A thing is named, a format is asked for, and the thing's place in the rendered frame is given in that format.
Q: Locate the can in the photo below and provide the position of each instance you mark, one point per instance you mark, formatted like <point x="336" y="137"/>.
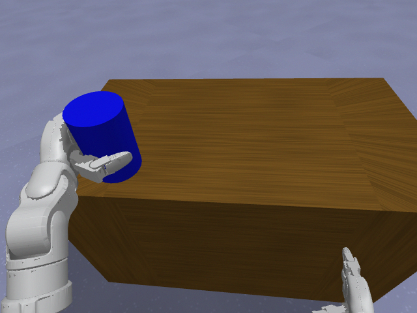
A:
<point x="100" y="126"/>

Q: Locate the left robot hand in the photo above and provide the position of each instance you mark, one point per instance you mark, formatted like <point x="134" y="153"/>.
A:
<point x="58" y="145"/>

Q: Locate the left robot arm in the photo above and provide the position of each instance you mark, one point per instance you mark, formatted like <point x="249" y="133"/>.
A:
<point x="36" y="237"/>

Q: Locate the right robot hand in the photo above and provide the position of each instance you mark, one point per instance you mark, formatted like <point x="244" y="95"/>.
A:
<point x="355" y="289"/>

